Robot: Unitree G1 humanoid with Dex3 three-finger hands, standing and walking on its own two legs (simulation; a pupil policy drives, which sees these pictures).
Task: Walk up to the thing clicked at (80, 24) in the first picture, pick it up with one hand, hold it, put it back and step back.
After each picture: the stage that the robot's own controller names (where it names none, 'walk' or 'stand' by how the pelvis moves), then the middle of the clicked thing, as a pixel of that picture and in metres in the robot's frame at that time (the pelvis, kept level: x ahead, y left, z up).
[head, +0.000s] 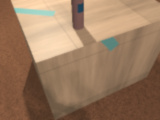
stand; (77, 7) +0.84 +0.06 +0.05
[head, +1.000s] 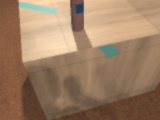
rise first; (77, 7) +0.77 +0.10 +0.07
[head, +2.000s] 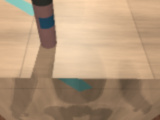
rise first; (45, 19) +0.54 +0.22 +0.08
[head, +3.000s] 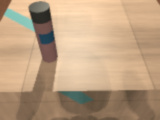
stand; (45, 35) +0.53 +0.19 +0.07
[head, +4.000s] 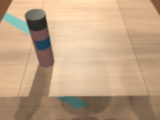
stand; (41, 41) +0.52 +0.20 +0.05
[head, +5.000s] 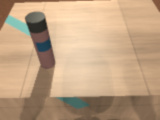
stand; (42, 43) +0.53 +0.20 +0.05
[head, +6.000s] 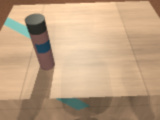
stand; (42, 45) +0.52 +0.21 +0.05
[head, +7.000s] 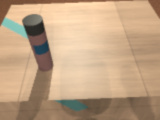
stand; (40, 46) +0.51 +0.21 +0.05
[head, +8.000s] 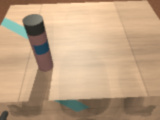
rise first; (40, 46) +0.51 +0.22 +0.05
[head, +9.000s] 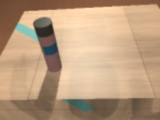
go down; (49, 47) +0.52 +0.21 +0.05
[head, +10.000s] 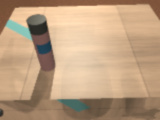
go down; (43, 45) +0.53 +0.20 +0.06
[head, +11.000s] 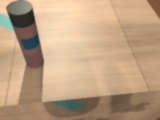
go down; (28, 39) +0.49 +0.20 +0.08
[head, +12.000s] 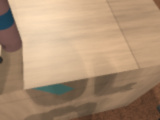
close in; (0, 17) +0.51 +0.21 +0.11
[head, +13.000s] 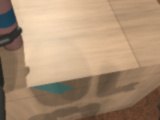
close; (2, 15) +0.52 +0.21 +0.13
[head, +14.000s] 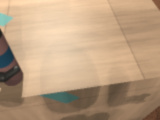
lift; out of the picture +0.40 +0.24 +0.11
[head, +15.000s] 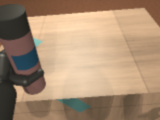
lift; (24, 56) +0.31 +0.18 +0.23
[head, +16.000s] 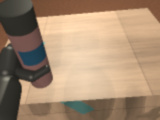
hold; (31, 51) +0.32 +0.15 +0.24
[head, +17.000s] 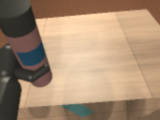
hold; (30, 51) +0.31 +0.15 +0.24
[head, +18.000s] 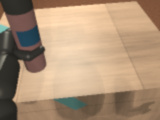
crouch; (27, 35) +0.40 +0.17 +0.22
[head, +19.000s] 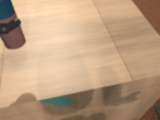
lower; (0, 8) +0.51 +0.20 +0.21
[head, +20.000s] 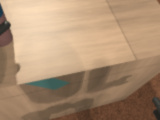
lower; out of the picture +0.53 +0.21 +0.13
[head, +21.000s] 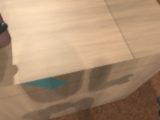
lower; out of the picture +0.52 +0.22 +0.13
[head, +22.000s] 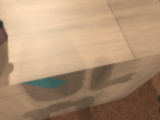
lower; out of the picture +0.53 +0.23 +0.13
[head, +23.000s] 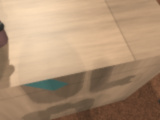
lower; out of the picture +0.52 +0.23 +0.13
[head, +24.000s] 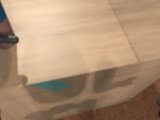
open; out of the picture +0.52 +0.21 +0.13
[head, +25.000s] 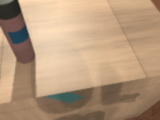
sink last; (16, 32) +0.49 +0.20 +0.10
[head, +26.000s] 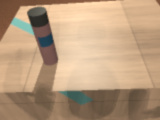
stand; (44, 39) +0.54 +0.22 +0.09
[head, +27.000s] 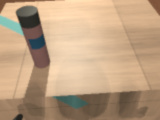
stand; (35, 40) +0.51 +0.21 +0.09
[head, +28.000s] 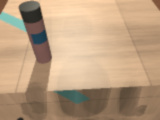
stand; (37, 35) +0.53 +0.21 +0.10
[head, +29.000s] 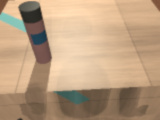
stand; (37, 36) +0.53 +0.21 +0.10
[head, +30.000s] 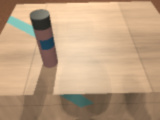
stand; (45, 41) +0.53 +0.19 +0.07
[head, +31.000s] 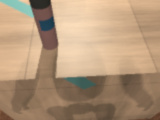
walk; (45, 21) +0.56 +0.16 +0.07
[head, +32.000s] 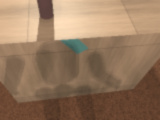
walk; out of the picture +0.74 +0.22 +0.06
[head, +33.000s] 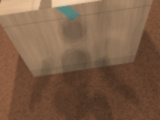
walk; out of the picture +1.06 +0.31 +0.07
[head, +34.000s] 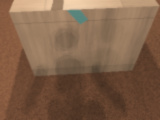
stand; out of the picture +1.12 +0.22 +0.06
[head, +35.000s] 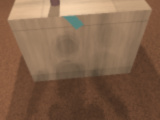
stand; out of the picture +1.13 +0.23 +0.05
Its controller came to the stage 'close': yes
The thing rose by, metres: 0.19
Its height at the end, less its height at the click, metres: +0.00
